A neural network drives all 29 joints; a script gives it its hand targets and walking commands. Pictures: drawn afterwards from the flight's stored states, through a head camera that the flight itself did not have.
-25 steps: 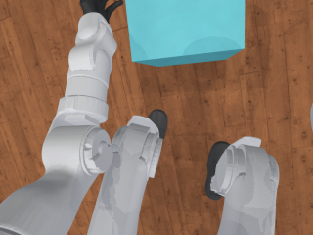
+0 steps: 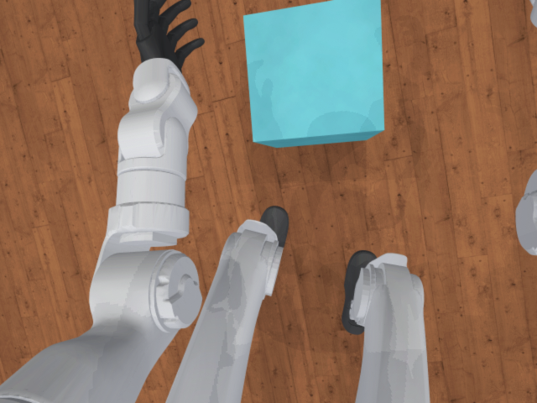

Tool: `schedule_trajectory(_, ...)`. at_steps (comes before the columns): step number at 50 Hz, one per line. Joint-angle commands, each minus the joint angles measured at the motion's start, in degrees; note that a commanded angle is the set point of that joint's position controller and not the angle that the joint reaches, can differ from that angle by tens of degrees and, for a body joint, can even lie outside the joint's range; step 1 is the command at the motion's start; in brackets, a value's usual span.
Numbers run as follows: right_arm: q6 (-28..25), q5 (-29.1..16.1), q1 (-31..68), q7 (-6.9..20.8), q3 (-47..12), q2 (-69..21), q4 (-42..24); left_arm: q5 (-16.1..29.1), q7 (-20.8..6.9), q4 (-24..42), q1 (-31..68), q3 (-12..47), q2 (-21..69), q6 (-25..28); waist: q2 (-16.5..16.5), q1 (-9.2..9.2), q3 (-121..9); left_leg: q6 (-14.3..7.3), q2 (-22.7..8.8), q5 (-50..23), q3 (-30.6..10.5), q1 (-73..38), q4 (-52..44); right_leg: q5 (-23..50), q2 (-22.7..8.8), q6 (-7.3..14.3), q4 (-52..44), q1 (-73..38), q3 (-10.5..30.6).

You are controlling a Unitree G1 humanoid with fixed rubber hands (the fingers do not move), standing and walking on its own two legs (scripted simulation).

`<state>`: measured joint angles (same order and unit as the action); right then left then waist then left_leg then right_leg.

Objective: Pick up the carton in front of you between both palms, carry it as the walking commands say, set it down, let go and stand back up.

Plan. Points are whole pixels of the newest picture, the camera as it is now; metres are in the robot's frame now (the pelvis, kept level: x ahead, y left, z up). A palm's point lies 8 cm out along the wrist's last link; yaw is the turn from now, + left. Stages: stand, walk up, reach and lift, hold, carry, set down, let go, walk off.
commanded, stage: set down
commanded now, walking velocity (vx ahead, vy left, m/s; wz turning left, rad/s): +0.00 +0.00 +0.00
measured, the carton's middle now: (315, 89) +0.54 +0.06 -0.41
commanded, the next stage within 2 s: let go in 0.28 s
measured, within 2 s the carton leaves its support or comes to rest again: neither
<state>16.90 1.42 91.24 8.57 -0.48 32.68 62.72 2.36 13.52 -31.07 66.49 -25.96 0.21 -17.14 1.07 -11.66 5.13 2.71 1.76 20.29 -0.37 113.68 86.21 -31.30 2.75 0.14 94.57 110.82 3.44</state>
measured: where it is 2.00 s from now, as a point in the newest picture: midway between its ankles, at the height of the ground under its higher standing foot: (310, 281)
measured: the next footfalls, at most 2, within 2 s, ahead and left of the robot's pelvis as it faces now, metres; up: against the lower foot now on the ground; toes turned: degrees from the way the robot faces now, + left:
none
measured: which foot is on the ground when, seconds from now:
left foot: down 0.00-1.00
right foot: down 0.00-1.00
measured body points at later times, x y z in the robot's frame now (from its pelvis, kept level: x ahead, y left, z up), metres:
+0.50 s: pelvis +0.03 +0.00 +0.13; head +0.35 -0.02 +0.45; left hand +0.48 +0.21 +0.01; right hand +0.60 -0.17 +0.01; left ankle +0.13 +0.13 -0.50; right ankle +0.06 -0.11 -0.50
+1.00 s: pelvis +0.09 +0.02 +0.21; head +0.23 +0.00 +0.64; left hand +0.32 +0.25 +0.13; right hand +0.40 -0.19 +0.11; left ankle +0.13 +0.13 -0.50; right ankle +0.06 -0.11 -0.50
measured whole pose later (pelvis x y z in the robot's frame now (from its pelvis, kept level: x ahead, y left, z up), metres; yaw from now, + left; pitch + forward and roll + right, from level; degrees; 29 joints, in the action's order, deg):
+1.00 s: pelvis +0.09 +0.02 +0.21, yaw -4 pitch +18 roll +0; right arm 3.0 4.5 14.0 -3.5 9.3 10.6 35.6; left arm 1.8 -5.3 -22.7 -1.2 -1.5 -10.4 -3.7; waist -2.1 -7.9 -0.2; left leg -0.3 1.1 13.5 -0.4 42.8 38.2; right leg -20.0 1.2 -1.2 40.1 38.3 4.6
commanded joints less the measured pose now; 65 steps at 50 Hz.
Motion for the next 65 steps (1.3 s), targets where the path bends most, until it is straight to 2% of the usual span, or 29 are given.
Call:
schedule_trajectory(1, -0.6, 0.8, 18.5, 0.4, 1.8, 5.3, -8.0, -0.3, -0.5, 8.3, 8.9, 0.1, -5.4, 0.6, 15.2, -3.09, -68.7, 2.1, 3.2, -23.0, 8.1, -42.2, -6.7, 21.1, 1.9, -0.2, -13.4, -37.6, -3.4)
schedule_trajectory(13, -1.1, 3.9, 13.0, 1.8, 5.2, 3.2, -5.4, -3.7, -2.4, 8.1, 4.3, -1.8, -3.0, 0.8, 12.9, -3.87, -61.7, 2.4, 2.5, -25.6, 7.4, -52.3, -20.2, 24.0, 2.4, -0.5, -27.4, -45.4, -2.7)
schedule_trajectory(18, -2.5, 7.1, 6.4, 1.2, 9.3, 1.0, -5.4, -6.2, -4.4, 8.3, -0.5, -1.7, -0.9, 2.1, 10.7, -2.02, -61.4, 2.3, 2.1, -28.4, 7.0, -59.0, -24.6, 27.6, 2.7, -0.6, -32.8, -49.0, -2.7)
schedule_trajectory(22, -3.9, 9.4, -3.2, -1.1, 12.9, -3.2, -10.6, -8.5, -6.9, 10.3, -9.8, 0.1, -1.2, 4.1, 9.9, -0.95, -67.1, 1.8, 2.2, -33.9, 7.1, -64.7, -27.2, 37.3, 3.1, -1.0, -36.2, -56.8, -2.5)
schedule_trajectory(25, -5.3, 9.7, -12.4, -4.5, 14.9, -8.2, -16.2, -9.7, -9.3, 11.7, -18.4, 2.5, -2.7, 6.1, 9.9, 0.08, -69.7, 1.3, 2.1, -35.4, 6.9, -65.8, -28.9, 44.9, 2.9, -1.4, -38.6, -63.7, -1.6)
schedule_trajectory(27, -6.0, 9.3, -18.5, -7.3, 15.8, -11.6, -20.1, -9.8, -11.4, 12.0, -23.0, 4.4, -4.9, 7.2, 9.7, 0.69, -69.1, 1.0, 1.9, -34.1, 6.6, -65.3, -30.4, 47.2, 2.6, -1.7, -40.5, -68.0, -0.5)
schedule_trajectory(30, -7.0, 8.1, -26.4, -11.2, 15.7, -15.2, -25.5, -9.3, -14.2, 11.4, -29.2, 7.1, -8.3, 8.3, 8.3, 0.81, -63.9, 0.3, 1.6, -30.8, 5.6, -68.1, -33.4, 42.9, 2.3, -2.3, -44.3, -69.3, 0.4)
schedule_trajectory(35, -8.9, 5.8, -40.0, -14.0, 13.7, -18.8, -30.6, -6.7, -18.0, 8.5, -40.4, 13.2, -11.3, 10.1, 5.4, 1.44, -51.3, -0.9, 0.5, -24.1, 4.2, -79.6, -38.7, 25.0, 1.8, -2.9, -52.3, -64.1, -1.1)
schedule_trajectory(37, -9.7, 5.4, -45.3, -14.1, 13.1, -19.5, -31.2, -5.5, -18.9, 7.8, -44.8, 15.3, -12.1, 10.8, 4.6, 1.94, -45.9, -1.0, 0.1, -21.3, 3.6, -83.2, -40.8, 18.9, 1.5, -2.6, -54.9, -63.3, -1.7)
schedule_trajectory(40, -11.3, 4.8, -52.7, -13.7, 12.2, -19.6, -31.6, -3.8, -19.6, 8.0, -51.2, 18.0, -13.1, 12.1, 3.3, 2.47, -39.4, -0.9, -0.3, -18.3, 2.5, -87.6, -43.6, 13.8, 1.1, -2.0, -57.2, -64.2, -2.2)
schedule_trajectory(45, -13.9, 3.7, -65.0, -12.8, 11.2, -17.8, -32.6, -1.2, -19.3, 11.6, -61.7, 21.8, -14.4, 13.9, 0.0, 3.67, -33.3, -0.3, -0.8, -19.3, 0.8, -95.9, -47.7, 13.1, 0.7, -0.9, -59.5, -68.8, -2.7)
schedule_trajectory(49, -15.7, 2.7, -73.4, -11.9, 10.3, -16.9, -33.2, 0.0, -18.6, 15.0, -68.5, 24.1, -15.3, 14.8, -1.6, 4.52, -28.8, 0.0, -0.7, -22.7, -0.4, -102.0, -50.6, 14.5, 0.7, -0.3, -61.7, -73.1, -3.1)
schedule_trajectory(54, -16.7, 2.4, -82.4, -10.8, 9.5, -17.1, -34.0, 0.5, -18.2, 17.0, -73.3, 25.2, -16.6, 15.1, -1.3, 6.65, -22.4, 0.2, -0.6, -26.0, -1.0, -105.9, -53.3, 17.2, 0.3, -0.1, -65.3, -79.7, -3.0)
schedule_trajectory(60, -16.7, 1.5, -91.5, -9.1, 7.7, -17.4, -35.9, -0.2, -17.6, 15.3, -76.7, 24.3, -17.4, 15.1, -0.4, 9.12, -16.9, -0.3, 0.1, -29.9, -1.3, -109.7, -56.6, 24.7, -0.2, -0.7, -69.0, -88.7, -2.4)
schedule_trajectory(65, -16.4, 0.2, -98.3, -7.5, 5.9, -16.9, -38.6, -1.1, -17.0, 12.9, -79.7, 23.0, -17.7, 15.1, -0.4, 10.14, -15.3, -0.7, 0.6, -34.2, -1.5, -113.6, -58.9, 32.8, -0.4, -1.3, -71.3, -94.8, -1.8)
